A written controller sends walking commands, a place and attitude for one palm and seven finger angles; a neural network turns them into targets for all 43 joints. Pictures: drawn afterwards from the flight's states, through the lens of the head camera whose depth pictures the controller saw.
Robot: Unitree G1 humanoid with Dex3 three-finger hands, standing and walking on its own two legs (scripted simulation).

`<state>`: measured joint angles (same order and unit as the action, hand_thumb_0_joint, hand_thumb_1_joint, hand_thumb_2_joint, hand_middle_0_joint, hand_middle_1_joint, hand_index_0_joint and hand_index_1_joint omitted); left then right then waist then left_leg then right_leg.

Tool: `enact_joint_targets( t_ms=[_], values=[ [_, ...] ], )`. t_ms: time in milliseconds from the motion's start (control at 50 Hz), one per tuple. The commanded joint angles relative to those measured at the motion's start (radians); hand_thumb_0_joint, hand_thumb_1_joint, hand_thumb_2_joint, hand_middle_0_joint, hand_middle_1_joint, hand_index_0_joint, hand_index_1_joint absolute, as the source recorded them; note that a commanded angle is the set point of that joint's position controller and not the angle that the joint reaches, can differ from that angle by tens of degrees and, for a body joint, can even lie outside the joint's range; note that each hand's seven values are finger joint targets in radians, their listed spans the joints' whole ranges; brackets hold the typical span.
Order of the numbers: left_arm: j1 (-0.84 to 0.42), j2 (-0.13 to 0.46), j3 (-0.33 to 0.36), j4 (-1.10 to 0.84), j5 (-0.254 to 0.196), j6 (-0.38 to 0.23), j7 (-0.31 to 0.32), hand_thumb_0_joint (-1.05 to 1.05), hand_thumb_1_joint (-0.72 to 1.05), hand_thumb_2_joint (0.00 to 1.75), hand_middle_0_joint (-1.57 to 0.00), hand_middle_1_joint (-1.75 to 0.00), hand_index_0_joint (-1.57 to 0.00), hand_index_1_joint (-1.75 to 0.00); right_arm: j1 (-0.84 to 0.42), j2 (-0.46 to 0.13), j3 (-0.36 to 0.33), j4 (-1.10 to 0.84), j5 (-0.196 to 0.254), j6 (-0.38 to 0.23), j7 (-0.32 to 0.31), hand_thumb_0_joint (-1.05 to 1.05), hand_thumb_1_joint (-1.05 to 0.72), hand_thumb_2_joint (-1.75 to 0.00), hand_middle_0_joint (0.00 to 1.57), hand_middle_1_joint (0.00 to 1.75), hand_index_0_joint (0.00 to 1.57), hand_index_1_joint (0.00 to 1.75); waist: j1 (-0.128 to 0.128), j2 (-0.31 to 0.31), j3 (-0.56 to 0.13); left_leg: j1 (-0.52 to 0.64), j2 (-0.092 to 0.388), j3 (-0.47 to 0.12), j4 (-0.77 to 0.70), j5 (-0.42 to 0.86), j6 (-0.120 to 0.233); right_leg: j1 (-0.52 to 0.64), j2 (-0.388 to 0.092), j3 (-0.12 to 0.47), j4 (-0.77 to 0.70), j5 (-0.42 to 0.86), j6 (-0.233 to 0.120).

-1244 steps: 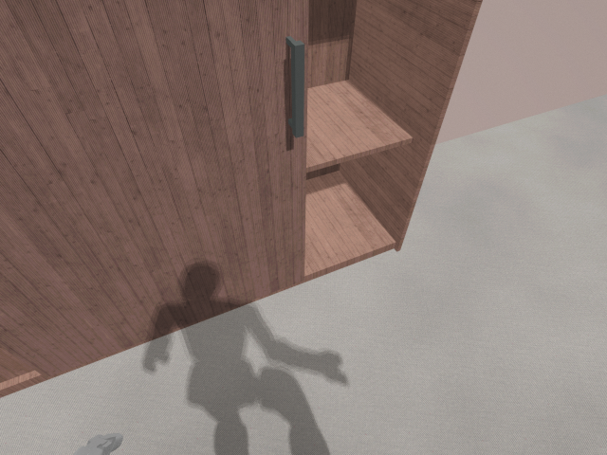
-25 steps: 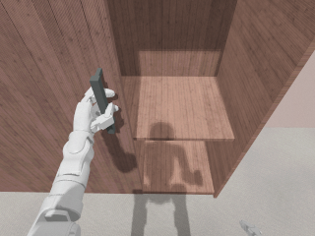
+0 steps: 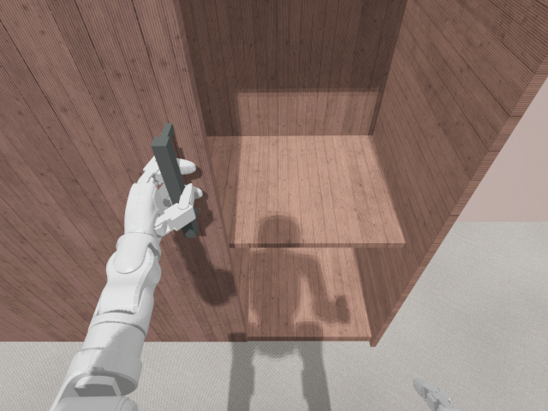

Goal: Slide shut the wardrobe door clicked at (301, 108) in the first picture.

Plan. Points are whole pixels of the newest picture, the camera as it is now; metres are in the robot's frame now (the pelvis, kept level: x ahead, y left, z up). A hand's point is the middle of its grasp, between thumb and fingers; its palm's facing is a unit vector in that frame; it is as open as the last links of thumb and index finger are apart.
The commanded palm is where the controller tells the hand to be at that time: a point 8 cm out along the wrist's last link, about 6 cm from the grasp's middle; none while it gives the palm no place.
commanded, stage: grip the handle and tug to test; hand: left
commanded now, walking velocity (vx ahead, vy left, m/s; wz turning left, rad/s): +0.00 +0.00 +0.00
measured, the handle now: (180, 185) +0.44 +0.16 +0.10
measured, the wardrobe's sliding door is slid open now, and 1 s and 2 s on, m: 0.43 0.43 0.42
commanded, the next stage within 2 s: tug the door sideways, standing still in 0.18 s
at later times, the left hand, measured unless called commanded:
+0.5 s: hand (188, 207) +0.38 +0.13 +0.11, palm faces +0.05 -1.00 -0.01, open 5.7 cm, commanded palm +0.36 +0.16 +0.11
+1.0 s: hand (193, 208) +0.38 +0.13 +0.11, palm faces +0.10 -0.99 -0.05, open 5.9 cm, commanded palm +0.36 +0.12 +0.11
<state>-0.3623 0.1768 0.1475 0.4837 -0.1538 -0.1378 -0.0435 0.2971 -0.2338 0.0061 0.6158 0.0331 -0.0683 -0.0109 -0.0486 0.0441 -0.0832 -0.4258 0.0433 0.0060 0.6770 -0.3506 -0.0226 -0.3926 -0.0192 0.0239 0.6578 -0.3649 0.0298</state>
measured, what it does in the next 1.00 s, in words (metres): stands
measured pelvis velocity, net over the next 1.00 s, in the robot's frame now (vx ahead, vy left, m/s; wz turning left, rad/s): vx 0.01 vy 0.00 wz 0.07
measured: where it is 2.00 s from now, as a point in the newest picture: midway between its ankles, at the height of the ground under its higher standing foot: outside the picture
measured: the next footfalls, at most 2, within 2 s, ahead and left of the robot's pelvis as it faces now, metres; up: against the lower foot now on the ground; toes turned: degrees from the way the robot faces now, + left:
right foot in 2.00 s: +0.14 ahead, -0.21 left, +0.00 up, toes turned +4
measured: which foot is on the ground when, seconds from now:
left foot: down 0.00-1.00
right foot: down 0.00-1.00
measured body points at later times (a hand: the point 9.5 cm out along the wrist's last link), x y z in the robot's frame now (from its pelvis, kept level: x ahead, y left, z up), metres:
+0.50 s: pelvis +0.03 +0.00 +0.00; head +0.06 -0.01 +0.45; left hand +0.38 +0.19 +0.11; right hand +0.18 -0.23 -0.10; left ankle -0.01 +0.13 -0.72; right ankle -0.02 -0.14 -0.72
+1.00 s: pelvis +0.01 +0.00 +0.00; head +0.04 -0.01 +0.44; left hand +0.37 +0.18 +0.11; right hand +0.15 -0.22 -0.12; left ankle -0.01 +0.13 -0.72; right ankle -0.02 -0.14 -0.72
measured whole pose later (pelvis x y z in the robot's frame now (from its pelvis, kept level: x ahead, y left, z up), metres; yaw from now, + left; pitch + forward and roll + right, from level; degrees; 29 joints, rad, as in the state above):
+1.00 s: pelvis +0.01 +0.00 +0.00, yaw +4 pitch +6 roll -1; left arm -0.36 0.10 -0.01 0.36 -0.10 -0.07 0.11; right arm 0.29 -0.22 0.00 0.64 0.01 -0.07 0.01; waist 0.00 0.06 -0.07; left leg -0.46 0.01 -0.06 0.73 -0.38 -0.02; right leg -0.38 -0.05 -0.04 0.68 -0.41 0.03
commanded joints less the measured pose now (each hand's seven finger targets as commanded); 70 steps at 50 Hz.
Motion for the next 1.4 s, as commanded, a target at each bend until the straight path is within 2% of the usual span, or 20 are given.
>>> enact_joint_targets(
  t_ms=[0, 60, 100, 260, 300, 360, 440, 460, 600, 660, 720, 800, 960, 1040, 1260, 1280, 1300, 1320, 1360, 1380],
  values=[
    [-0.168, 0.116, 0.005, -0.308, -0.003, -0.087, -0.032, 0.0, 0.9, 0.9, -0.45, -1.4, -0.45, -1.4, -0.06, -0.119, -0.045, -0.153, -0.003, -0.047, -0.004, 0.0, -0.9, -0.9, 0.2, 0.3, 0.2, 0.3, 0.036, -0.07, -0.278, 0.16, -0.04, 0.024, -0.064, 0.369, 0.037, 0.138, 0.047, -0.079, -0.06, 0.473, -0.043],
    [-0.111, 0.082, -0.022, -0.38, -0.008, -0.077, -0.035, 0.0, 0.9, 0.9, -0.45, -1.4, -0.45, -1.4, -0.069, -0.109, -0.044, -0.169, -0.001, -0.05, -0.001, 0.0, -0.9, -0.9, 0.2, 0.3, 0.2, 0.3, 0.036, -0.039, -0.279, 0.181, -0.039, 0.031, -0.064, 0.41, 0.037, 0.142, 0.045, -0.079, -0.057, 0.515, -0.039],
    [-0.061, 0.115, 0.014, -0.385, -0.008, -0.066, -0.029, 0.0, 0.9, 0.9, -0.45, -1.4, -0.45, -1.4, -0.07, -0.113, -0.046, -0.165, -0.003, -0.047, -0.002, 0.0, -0.9, -0.9, 0.2, 0.3, 0.2, 0.3, 0.045, -0.05, -0.261, 0.171, -0.038, 0.034, -0.066, 0.422, 0.037, 0.163, 0.044, -0.079, -0.062, 0.536, -0.04],
    [0.047, 0.082, -0.016, -0.513, -0.005, -0.01, -0.022, 0.0, 0.9, 0.9, -0.45, -1.4, -0.45, -1.4, -0.074, -0.104, -0.048, -0.181, -0.004, -0.039, 0.0, 0.0, -0.9, -0.9, 0.2, 0.3, 0.2, 0.3, 0.043, -0.035, -0.275, 0.219, -0.031, 0.034, -0.058, 0.58, 0.034, 0.184, 0.037, -0.085, -0.054, 0.652, -0.032],
    [-0.111, 0.116, -0.005, -0.475, 0.006, 0.003, -0.01, 0.0, 0.9, 0.9, -0.45, -1.4, -0.45, -1.4, -0.058, -0.117, -0.049, -0.146, -0.008, -0.027, -0.009, 0.0, -0.9, -0.9, 0.2, 0.3, 0.2, 0.3, 0.008, -0.058, -0.243, 0.212, -0.033, 0.031, -0.047, 0.564, 0.036, 0.157, 0.038, -0.081, -0.059, 0.666, -0.031],
    [-0.202, 0.008, -0.106, -0.475, 0.015, 0.015, 0.0, 0.0, 0.9, 0.9, -0.45, -1.4, -0.45, -1.4, -0.051, -0.104, -0.051, -0.136, -0.009, -0.026, -0.009, 0.0, -0.9, -0.9, 0.2, 0.3, 0.2, 0.3, -0.018, -0.021, -0.258, 0.255, -0.03, 0.015, -0.035, 0.586, 0.032, 0.098, 0.039, -0.089, -0.056, 0.618, -0.028],
    [-0.204, -0.031, -0.155, -0.483, 0.036, 0.023, 0.021, 0.0, 0.9, 0.9, -0.45, -1.4, -0.45, -1.4, -0.05, -0.102, -0.053, -0.128, -0.016, -0.021, -0.005, 0.0, -0.9, -0.9, 0.2, 0.3, 0.2, 0.3, -0.014, 0.013, -0.307, 0.297, -0.029, -0.003, -0.02, 0.639, 0.028, 0.089, 0.034, -0.094, -0.045, 0.609, -0.033],
    [-0.215, -0.056, -0.185, -0.487, 0.041, 0.022, 0.022, 0.0, 0.9, 0.9, -0.45, -1.4, -0.45, -1.4, -0.05, -0.099, -0.052, -0.128, -0.018, -0.021, -0.003, 0.0, -0.9, -0.9, 0.2, 0.3, 0.2, 0.3, -0.022, -0.017, -0.318, 0.302, -0.029, -0.009, -0.02, 0.635, 0.03, 0.087, 0.034, -0.099, -0.044, 0.608, -0.031],
    [-0.274, -0.134, -0.286, -0.458, 0.06, 0.006, 0.026, 0.0, 0.9, 0.9, -0.45, -1.4, -0.45, -1.4, -0.066, -0.096, -0.048, -0.128, -0.021, -0.019, 0.0, 0.0, -0.9, -0.9, 0.2, 0.3, 0.2, 0.3, -0.036, -0.046, -0.292, 0.284, -0.029, -0.029, -0.018, 0.549, 0.035, 0.054, 0.036, -0.105, -0.042, 0.524, -0.037],
    [-0.316, -0.171, -0.329, -0.464, 0.067, -0.005, 0.027, 0.0, 0.9, 0.9, -0.45, -1.4, -0.45, -1.4, -0.072, -0.088, -0.043, -0.131, -0.02, -0.022, 0.004, 0.0, -0.9, -0.9, 0.2, 0.3, 0.2, 0.3, -0.042, 0.001, -0.288, 0.303, -0.026, -0.041, -0.012, 0.551, 0.033, 0.018, 0.038, -0.11, -0.034, 0.487, -0.04],
    [-0.35, -0.189, -0.355, -0.475, 0.07, -0.014, 0.031, 0.0, 0.9, 0.9, -0.45, -1.4, -0.45, -1.4, -0.07, -0.088, -0.044, -0.134, -0.022, -0.027, 0.008, 0.0, -0.9, -0.9, 0.2, 0.3, 0.2, 0.3, -0.046, -0.009, -0.307, 0.304, -0.025, -0.051, -0.009, 0.537, 0.033, 0.015, 0.04, -0.112, -0.03, 0.468, -0.043],
    [-0.368, -0.237, -0.4, -0.425, 0.068, -0.018, 0.034, 0.0, 0.9, 0.9, -0.45, -1.4, -0.45, -1.4, -0.073, -0.088, -0.039, -0.13, -0.02, -0.037, 0.012, 0.0, -0.9, -0.9, 0.2, 0.3, 0.2, 0.3, -0.053, -0.04, -0.272, 0.269, -0.03, -0.057, -0.014, 0.45, 0.037, -0.002, 0.044, -0.117, -0.034, 0.417, -0.046],
    [-0.425, -0.239, -0.409, -0.416, 0.07, -0.032, 0.041, 0.0, 0.9, 0.9, -0.45, -1.4, -0.45, -1.4, -0.066, -0.087, -0.039, -0.121, -0.019, -0.06, 0.015, 0.0, -0.9, -0.9, 0.2, 0.3, 0.2, 0.3, -0.054, 0.0, -0.292, 0.276, -0.035, -0.064, -0.01, 0.421, 0.033, -0.027, 0.046, -0.121, -0.023, 0.385, -0.051],
    [-0.431, -0.236, -0.406, -0.403, 0.066, -0.034, 0.042, 0.0, 0.9, 0.9, -0.45, -1.4, -0.45, -1.4, -0.061, -0.09, -0.039, -0.117, -0.019, -0.069, 0.016, 0.0, -0.9, -0.9, 0.2, 0.3, 0.2, 0.3, -0.057, -0.033, -0.291, 0.267, -0.035, -0.065, -0.009, 0.415, 0.034, -0.026, 0.048, -0.123, -0.023, 0.386, -0.049],
    [-0.446, -0.239, -0.41, -0.424, 0.07, -0.05, 0.049, 0.0, 0.9, 0.9, -0.45, -1.4, -0.45, -1.4, -0.054, -0.087, -0.042, -0.116, -0.02, -0.087, 0.026, 0.0, -0.9, -0.9, 0.2, 0.3, 0.2, 0.3, -0.056, -0.011, -0.31, 0.293, -0.033, -0.068, -0.002, 0.475, 0.032, -0.032, 0.048, -0.122, -0.015, 0.411, -0.048],
    [-0.519, -0.203, -0.39, -0.441, 0.073, -0.054, 0.054, 0.0, 0.9, 0.9, -0.45, -1.4, -0.45, -1.4, -0.054, -0.094, -0.041, -0.11, -0.019, -0.086, 0.023, 0.0, -0.9, -0.9, 0.2, 0.3, 0.2, 0.3, -0.064, -0.004, -0.312, 0.295, -0.034, -0.071, -0.004, 0.456, 0.029, -0.04, 0.047, -0.119, -0.017, 0.4, -0.048],
    [-0.604, 0.329, 0.036, -0.441, 0.124, -0.078, 0.138, 0.0, 0.9, 0.9, -0.45, -1.4, -0.45, -1.4, -0.06, -0.124, -0.024, -0.128, -0.008, -0.053, -0.025, 0.0, -0.9, -0.9, 0.2, 0.3, 0.2, 0.3, 0.034, 0.037, -0.275, 0.283, 0.011, -0.053, -0.064, 0.395, 0.067, 0.087, -0.02, -0.056, -0.077, 0.4, -0.048],
    [-0.612, 0.141, -0.133, -0.473, 0.125, -0.078, 0.128, 0.0, 0.9, 0.9, -0.45, -1.4, -0.45, -1.4, -0.11, -0.089, -0.018, -0.125, -0.015, -0.036, -0.036, 0.0, -0.9, -0.9, 0.2, 0.3, 0.2, 0.3, 0.013, -0.032, -0.294, 0.304, 0.002, -0.045, -0.093, 0.384, 0.068, 0.132, -0.015, -0.064, -0.091, 0.426, -0.035],
    [-0.522, 0.005, -0.227, -0.415, 0.119, -0.066, 0.108, 0.0, 0.9, 0.9, -0.45, -1.4, -0.45, -1.4, -0.128, -0.08, -0.022, -0.134, -0.017, -0.015, -0.05, 0.0, -0.9, -0.9, 0.2, 0.3, 0.2, 0.3, -0.001, -0.028, -0.276, 0.349, 0.045, -0.063, -0.072, 0.484, 0.084, 0.101, 0.001, -0.083, -0.059, 0.438, -0.021],
    [-0.489, -0.002, -0.234, -0.392, 0.119, -0.058, 0.102, 0.0, 0.9, 0.9, -0.45, -1.4, -0.45, -1.4, -0.134, -0.083, -0.027, -0.135, -0.02, 0.0, -0.052, 0.0, -0.9, -0.9, 0.2, 0.3, 0.2, 0.3, -0.004, 0.019, -0.27, 0.383, 0.077, -0.085, -0.064, 0.548, 0.095, 0.075, 0.007, -0.086, -0.029, 0.421, -0.018]
  ],
)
